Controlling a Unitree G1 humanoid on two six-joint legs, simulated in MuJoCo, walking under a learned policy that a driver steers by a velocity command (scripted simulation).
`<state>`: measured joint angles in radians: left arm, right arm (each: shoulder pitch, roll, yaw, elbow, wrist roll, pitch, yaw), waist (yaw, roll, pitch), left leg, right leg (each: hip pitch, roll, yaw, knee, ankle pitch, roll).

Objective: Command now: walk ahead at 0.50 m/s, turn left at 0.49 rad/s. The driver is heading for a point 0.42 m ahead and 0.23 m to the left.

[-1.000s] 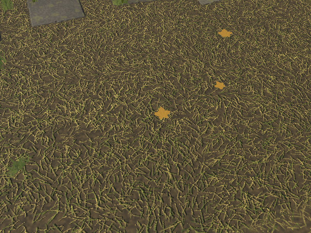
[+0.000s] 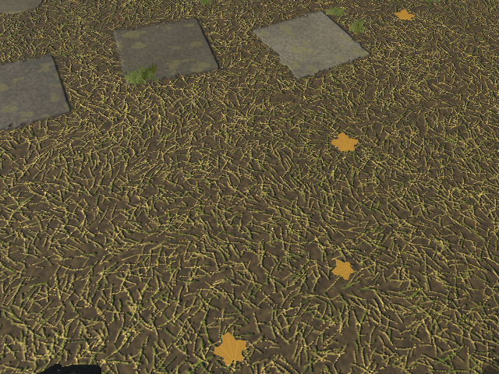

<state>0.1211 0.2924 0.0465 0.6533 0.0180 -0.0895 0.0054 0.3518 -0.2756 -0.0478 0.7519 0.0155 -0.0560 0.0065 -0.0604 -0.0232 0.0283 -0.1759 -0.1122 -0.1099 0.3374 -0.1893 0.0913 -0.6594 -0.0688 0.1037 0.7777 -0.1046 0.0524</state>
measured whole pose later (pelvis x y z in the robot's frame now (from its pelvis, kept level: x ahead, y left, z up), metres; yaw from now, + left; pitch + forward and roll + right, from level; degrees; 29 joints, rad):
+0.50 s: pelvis +0.27 -0.02 +0.00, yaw +18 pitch +1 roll -2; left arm 0.32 0.28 0.07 0.81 0.01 -0.09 0.00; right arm 0.18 -0.33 -0.07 0.64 0.02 -0.02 0.01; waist 0.07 0.05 0.03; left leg -0.70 0.10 -0.06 0.94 -0.14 -0.02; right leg -0.07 0.03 -0.12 0.28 -0.23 -0.02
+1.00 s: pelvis +0.46 +0.10 -0.01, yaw +28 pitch +2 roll +1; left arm 0.14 0.30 0.04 0.79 0.00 -0.01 0.03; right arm 0.18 -0.26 -0.04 0.71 -0.02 -0.03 0.01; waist -0.01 -0.04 0.05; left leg -0.29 -0.07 0.01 0.40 -0.14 0.07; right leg -0.53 -0.09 0.04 0.81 -0.26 0.07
